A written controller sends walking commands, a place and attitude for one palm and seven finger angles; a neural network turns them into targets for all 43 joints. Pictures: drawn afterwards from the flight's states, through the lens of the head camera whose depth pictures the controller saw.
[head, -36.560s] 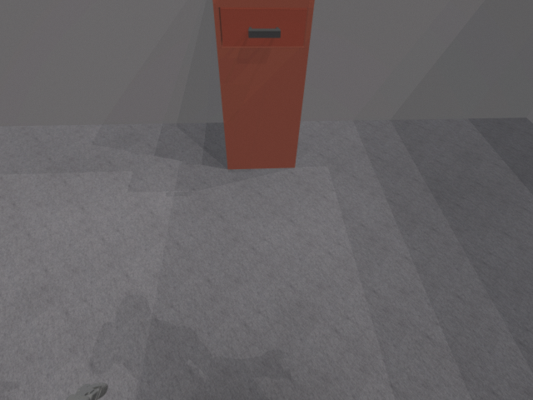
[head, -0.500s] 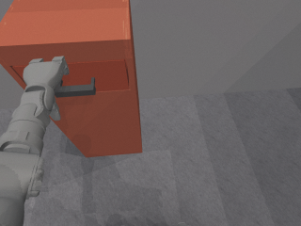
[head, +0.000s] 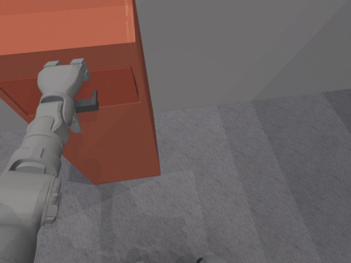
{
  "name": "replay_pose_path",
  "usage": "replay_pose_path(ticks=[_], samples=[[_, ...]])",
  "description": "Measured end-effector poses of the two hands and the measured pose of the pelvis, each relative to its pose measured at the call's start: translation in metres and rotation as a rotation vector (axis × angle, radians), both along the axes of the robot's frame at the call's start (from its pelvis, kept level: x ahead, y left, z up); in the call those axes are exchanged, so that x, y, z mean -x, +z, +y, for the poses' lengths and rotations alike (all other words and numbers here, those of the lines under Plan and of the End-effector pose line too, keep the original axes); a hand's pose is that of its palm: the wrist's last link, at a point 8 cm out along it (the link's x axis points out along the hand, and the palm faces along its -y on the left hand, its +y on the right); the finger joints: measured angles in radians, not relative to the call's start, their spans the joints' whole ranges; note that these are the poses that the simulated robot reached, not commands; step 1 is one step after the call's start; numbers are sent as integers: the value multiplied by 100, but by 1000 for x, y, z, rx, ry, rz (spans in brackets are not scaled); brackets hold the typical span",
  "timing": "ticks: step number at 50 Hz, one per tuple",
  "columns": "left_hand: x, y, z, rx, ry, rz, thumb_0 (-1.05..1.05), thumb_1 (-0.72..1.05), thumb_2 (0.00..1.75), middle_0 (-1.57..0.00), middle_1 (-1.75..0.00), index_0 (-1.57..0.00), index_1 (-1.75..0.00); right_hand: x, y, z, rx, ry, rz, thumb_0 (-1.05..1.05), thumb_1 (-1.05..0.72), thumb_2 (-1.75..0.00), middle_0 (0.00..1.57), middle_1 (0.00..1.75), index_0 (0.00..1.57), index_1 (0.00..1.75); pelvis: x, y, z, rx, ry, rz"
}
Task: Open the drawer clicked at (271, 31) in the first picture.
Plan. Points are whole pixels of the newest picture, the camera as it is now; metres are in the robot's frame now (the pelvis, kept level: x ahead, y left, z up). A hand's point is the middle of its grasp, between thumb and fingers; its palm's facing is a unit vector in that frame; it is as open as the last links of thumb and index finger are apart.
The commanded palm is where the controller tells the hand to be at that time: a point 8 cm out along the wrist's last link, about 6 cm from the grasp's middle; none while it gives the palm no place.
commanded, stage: move the hooked fingers above the handle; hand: left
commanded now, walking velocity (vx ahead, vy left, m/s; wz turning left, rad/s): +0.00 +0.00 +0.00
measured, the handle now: (74, 100) +0.54 +0.24 +0.01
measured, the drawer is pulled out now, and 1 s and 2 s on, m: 0.00 0.00 0.00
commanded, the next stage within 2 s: none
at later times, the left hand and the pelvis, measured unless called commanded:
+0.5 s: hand (71, 100) +0.50 +0.22 +0.06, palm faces +0.04 -0.05 -1.00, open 13.8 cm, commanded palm +0.48 +0.25 +0.12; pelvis +0.01 +0.00 -0.01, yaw +2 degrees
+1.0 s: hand (52, 115) +0.46 +0.26 +0.05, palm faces -0.19 +0.01 -0.98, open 13.8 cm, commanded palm +0.48 +0.25 +0.12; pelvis +0.01 +0.00 +0.00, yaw +2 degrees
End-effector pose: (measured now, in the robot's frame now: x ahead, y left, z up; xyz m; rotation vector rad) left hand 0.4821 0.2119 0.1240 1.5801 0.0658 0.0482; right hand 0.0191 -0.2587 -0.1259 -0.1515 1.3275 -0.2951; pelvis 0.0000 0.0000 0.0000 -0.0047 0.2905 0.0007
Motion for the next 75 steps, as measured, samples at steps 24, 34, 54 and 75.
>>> replay_pose_path(ticks=[24,34,54,75], samples=[[3,-14,15,74,-134,-38,0,-49,30,-41,-124,-32,-120,-5,14,-27,110,53,59,0,-91,-90,20,30,20,29,-13,-6,1,19,42,35],[1,-3,8,4,-3,-10,0,-49,30,-41,-123,-40,-126,-22,-4,6,-18,28,-20,0,-91,-90,20,30,20,29,-7,-1,2,5,10,7],[22,-20,15,54,-191,87,0,-49,30,-33,-120,-32,-120,-5,20,-33,138,69,51,0,-91,-90,20,30,20,30,-7,-2,1,15,52,1],[11,18,37,-3,149,105,0,-49,30,-35,-122,-37,-124,-24,1,12,-26,0,-86,0,-91,-89,20,30,20,30,1,6,-3,-8,-11,-40]])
